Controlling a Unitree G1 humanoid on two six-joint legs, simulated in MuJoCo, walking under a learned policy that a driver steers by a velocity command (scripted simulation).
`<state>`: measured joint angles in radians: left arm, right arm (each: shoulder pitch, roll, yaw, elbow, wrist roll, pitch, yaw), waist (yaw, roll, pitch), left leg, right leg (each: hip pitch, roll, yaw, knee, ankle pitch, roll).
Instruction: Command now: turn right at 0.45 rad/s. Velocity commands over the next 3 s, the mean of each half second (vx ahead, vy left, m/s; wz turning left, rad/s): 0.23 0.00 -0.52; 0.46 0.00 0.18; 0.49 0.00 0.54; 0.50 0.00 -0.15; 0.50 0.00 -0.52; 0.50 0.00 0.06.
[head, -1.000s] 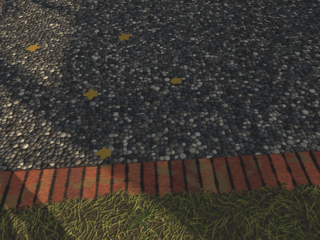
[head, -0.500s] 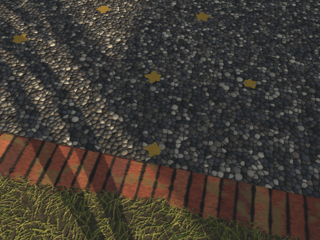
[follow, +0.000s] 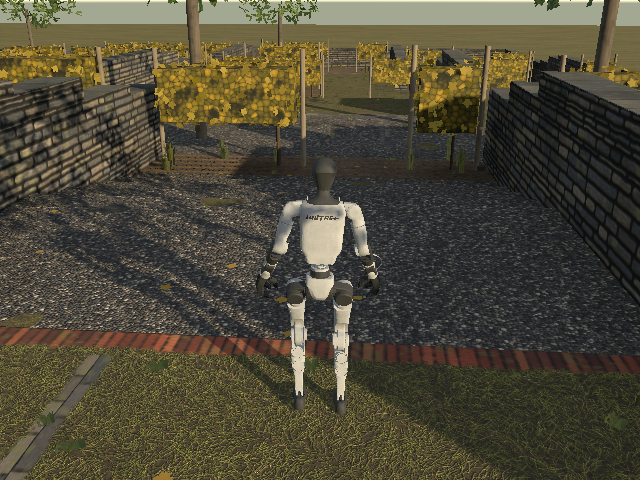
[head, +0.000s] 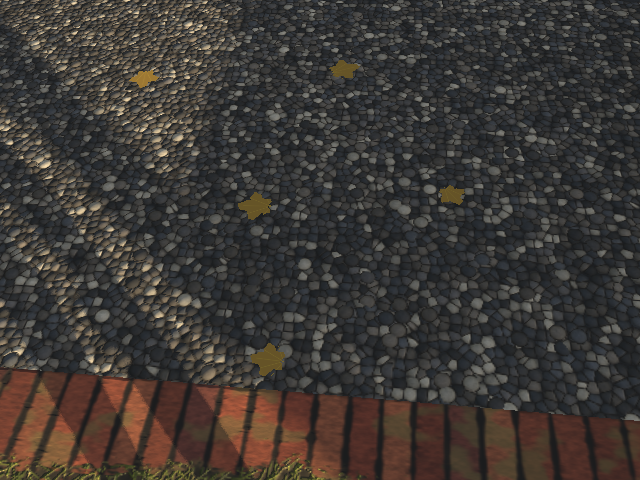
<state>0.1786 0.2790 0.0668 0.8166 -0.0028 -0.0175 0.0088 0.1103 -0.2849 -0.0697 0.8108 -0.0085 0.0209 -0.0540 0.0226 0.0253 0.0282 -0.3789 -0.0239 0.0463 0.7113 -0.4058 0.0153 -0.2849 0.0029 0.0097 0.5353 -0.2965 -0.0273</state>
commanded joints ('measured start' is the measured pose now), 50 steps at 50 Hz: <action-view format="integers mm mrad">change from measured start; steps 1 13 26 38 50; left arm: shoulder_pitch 91 50 -8 54 59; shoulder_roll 195 203 82 145 101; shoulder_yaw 50 56 15 44 37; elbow -58 -122 -211 -237 -144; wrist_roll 18 -14 -16 -19 14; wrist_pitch -14 -5 -51 -87 -109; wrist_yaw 9 19 -14 -31 -15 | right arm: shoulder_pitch -54 -138 163 250 145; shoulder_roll -94 -94 -101 -158 -44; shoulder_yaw -30 -29 -28 -25 -7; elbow -101 -128 -39 -10 -111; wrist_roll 6 31 5 39 32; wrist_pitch -31 -96 -133 -94 -50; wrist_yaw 16 60 57 56 61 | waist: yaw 17 27 -66 52 -34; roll -154 -207 93 76 -96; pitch -165 -53 36 -94 6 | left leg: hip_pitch -325 -86 316 191 -346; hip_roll -19 -18 268 198 164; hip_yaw -110 -91 -326 -185 -161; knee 423 -128 -562 -252 375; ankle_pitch -192 114 97 530 219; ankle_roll -39 -61 171 94 -23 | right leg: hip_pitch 352 103 -521 155 152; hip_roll -333 -163 -79 -6 -295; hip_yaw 381 409 107 -18 52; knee -130 -267 555 -55 -403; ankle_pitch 883 -79 17 198 282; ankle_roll -273 -199 3 -23 -173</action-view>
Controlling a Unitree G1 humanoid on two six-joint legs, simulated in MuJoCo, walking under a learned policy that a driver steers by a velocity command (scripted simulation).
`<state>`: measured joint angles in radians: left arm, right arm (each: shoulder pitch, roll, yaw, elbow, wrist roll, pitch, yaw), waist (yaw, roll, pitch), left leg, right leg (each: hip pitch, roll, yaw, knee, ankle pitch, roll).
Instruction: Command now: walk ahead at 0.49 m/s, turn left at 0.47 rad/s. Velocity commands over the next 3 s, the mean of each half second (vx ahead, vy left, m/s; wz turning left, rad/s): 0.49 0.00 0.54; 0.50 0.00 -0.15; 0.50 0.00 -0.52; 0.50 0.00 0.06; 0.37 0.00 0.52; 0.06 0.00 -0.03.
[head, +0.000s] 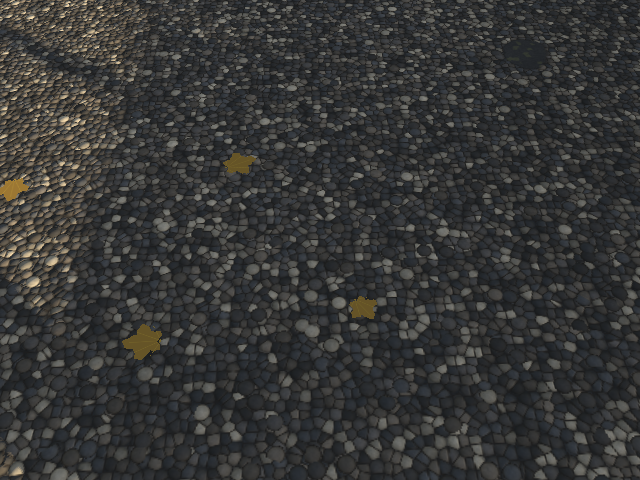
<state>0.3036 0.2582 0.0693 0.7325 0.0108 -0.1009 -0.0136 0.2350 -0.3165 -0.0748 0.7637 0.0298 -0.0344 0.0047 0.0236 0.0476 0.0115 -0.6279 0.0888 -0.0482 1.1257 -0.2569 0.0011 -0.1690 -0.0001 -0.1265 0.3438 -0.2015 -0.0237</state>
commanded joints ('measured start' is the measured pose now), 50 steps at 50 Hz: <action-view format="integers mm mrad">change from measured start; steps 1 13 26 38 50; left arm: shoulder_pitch -60 -17 -139 -328 -42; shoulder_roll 130 253 110 110 163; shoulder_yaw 38 77 4 -10 18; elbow -51 4 -103 -163 -121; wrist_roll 1 -51 5 -32 -18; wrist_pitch -24 40 4 -9 20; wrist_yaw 11 28 19 -50 -9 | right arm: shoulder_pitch -2 -29 14 127 -4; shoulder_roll -8 -104 -113 -151 -94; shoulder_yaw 1 -43 -28 -27 6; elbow -73 -143 -117 -13 -132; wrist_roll -8 -5 -21 -22 -48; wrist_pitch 5 7 -39 -26 -77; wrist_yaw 7 53 -5 -11 -4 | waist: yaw -31 -108 -22 -105 -35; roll -111 -119 -1 23 -86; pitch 28 -64 -44 45 -58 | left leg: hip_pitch -102 303 426 724 -19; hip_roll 50 -136 53 156 -4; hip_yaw -62 180 -213 -88 -46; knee -94 -522 -908 -822 -51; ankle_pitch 119 77 359 494 -59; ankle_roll -11 138 280 181 -26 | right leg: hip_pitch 46 199 -472 -511 59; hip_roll -287 -266 -113 -40 -171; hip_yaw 151 -115 174 127 525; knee -216 222 576 196 -108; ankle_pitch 199 800 73 135 270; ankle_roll -173 -60 84 -43 -277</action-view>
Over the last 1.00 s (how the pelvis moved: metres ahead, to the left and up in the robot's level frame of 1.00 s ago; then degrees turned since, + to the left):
0.31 -0.11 0.01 -8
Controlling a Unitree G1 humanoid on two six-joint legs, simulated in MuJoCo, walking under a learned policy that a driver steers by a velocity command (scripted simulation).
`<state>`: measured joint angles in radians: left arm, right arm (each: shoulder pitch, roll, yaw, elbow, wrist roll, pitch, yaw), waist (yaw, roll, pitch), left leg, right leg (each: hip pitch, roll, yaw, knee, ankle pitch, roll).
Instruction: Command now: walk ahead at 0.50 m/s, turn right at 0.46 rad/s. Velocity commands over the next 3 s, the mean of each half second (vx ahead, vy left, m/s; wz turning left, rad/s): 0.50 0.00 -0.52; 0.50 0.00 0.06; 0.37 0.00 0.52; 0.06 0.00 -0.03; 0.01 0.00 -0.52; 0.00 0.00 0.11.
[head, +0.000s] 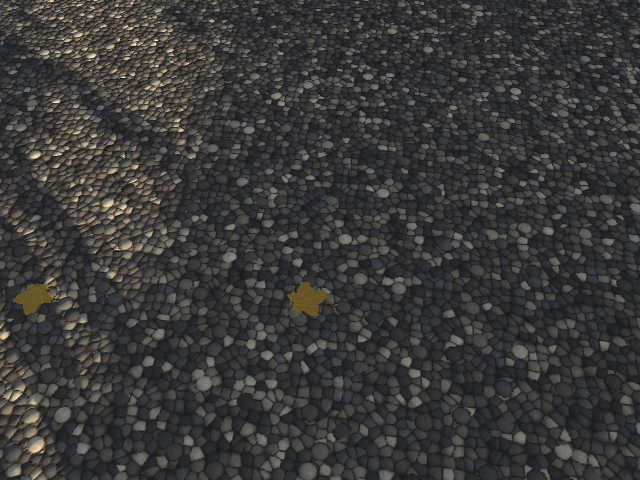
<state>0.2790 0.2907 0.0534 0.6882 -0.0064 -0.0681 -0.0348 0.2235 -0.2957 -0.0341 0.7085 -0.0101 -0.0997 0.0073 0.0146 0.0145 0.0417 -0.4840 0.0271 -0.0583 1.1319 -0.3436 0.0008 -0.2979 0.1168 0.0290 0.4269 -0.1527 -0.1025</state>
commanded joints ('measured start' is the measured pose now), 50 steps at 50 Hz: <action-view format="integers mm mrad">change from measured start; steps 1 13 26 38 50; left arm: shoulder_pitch -11 105 -5 -234 -77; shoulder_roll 135 162 59 85 77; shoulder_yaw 35 51 15 12 34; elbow -71 -1 -83 -145 -12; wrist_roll -4 -22 -12 -13 20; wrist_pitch -14 34 36 -22 -48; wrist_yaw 17 56 33 -6 19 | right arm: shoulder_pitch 3 -264 15 146 89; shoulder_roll -103 -102 -91 -200 -52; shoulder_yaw -32 -36 -51 -68 -41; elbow -77 -136 -9 99 32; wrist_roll -10 16 5 46 39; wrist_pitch -3 -31 -20 33 68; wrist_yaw -10 14 6 1 -7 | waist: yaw -28 44 -21 -41 -29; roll -55 -126 79 78 -109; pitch -78 -46 -16 -10 -31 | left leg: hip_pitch -159 22 325 433 -178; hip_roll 56 -49 208 221 114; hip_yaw -23 -36 -163 -85 -44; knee -98 -664 -971 -856 -3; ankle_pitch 40 318 246 459 115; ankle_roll -41 -29 218 157 -20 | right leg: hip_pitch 151 192 -382 -136 150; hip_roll -278 -241 -207 -142 -393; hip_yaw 341 402 82 -20 68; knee -197 -52 653 70 -283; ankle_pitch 252 140 -138 63 143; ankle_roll -199 -84 107 72 -98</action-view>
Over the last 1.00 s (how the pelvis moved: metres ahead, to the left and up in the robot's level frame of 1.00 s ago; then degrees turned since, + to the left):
0.57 0.10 -0.01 9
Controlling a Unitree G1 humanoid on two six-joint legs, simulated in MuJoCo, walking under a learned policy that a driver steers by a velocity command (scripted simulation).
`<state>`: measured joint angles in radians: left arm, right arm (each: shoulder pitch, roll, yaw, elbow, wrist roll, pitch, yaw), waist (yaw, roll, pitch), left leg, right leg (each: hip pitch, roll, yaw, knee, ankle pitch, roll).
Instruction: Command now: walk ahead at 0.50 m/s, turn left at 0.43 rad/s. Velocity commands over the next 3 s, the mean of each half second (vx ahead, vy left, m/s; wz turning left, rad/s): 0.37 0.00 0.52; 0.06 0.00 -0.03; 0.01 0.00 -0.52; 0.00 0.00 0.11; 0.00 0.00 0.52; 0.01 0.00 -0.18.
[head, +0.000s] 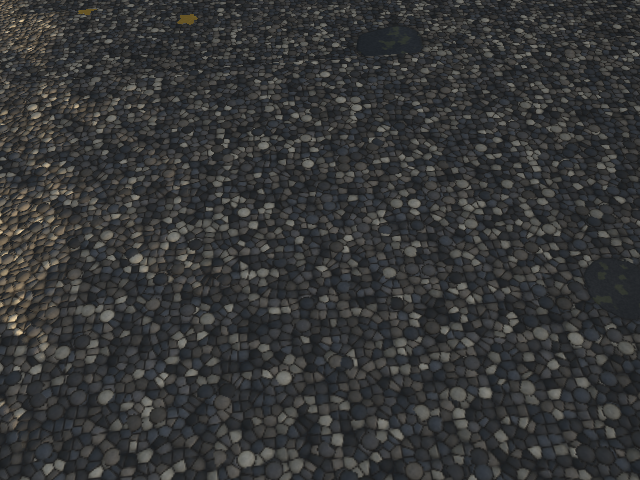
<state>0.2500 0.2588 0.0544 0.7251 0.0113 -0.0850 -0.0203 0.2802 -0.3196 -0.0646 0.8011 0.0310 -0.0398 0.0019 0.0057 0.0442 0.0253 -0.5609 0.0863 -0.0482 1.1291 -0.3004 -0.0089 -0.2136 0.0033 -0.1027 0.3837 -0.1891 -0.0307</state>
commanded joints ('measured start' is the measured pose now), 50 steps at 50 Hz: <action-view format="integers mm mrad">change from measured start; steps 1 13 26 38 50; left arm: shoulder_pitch -45 8 -12 -94 -129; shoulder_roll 117 241 142 132 164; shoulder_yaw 37 82 32 18 45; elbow -38 38 -29 -28 -109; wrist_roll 5 -40 6 -6 -33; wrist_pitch -33 26 57 57 91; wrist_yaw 9 41 65 36 44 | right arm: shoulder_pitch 9 -189 -114 -125 -79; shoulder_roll -25 -58 -150 -66 -75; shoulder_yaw -11 -21 -53 5 -42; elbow -71 -194 -214 -115 -133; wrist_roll -5 -25 -35 -52 -48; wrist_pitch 11 10 13 22 59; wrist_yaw -2 59 -1 1 -27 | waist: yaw -20 -1 32 -1 -27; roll -124 -120 14 50 -55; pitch -2 17 -173 -85 -122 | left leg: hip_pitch -122 24 315 309 417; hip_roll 56 -64 79 65 -9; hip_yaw -59 134 -238 -172 -62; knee -39 -488 -780 -734 -667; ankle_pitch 108 156 726 331 172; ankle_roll -15 88 294 192 108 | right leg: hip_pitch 71 272 -330 -60 -218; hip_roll -281 -287 -54 -54 -63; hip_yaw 166 -94 177 134 332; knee -248 -16 728 111 212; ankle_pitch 204 751 -170 79 139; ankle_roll -170 -74 113 58 -24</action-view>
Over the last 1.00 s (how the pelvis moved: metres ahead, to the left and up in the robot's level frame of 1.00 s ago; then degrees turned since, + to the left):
0.51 -0.10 0.00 -12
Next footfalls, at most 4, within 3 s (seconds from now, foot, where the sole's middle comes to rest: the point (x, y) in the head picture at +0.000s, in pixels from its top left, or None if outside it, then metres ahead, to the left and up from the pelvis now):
0.30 left None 0.32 0.17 -0.78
0.78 right None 0.43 -0.04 -0.78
1.34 right None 0.39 -0.08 -0.78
1.72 left None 0.41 0.16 -0.78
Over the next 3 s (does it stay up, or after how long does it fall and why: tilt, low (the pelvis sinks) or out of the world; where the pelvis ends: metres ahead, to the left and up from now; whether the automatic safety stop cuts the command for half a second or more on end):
stays up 0.36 0.07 -0.01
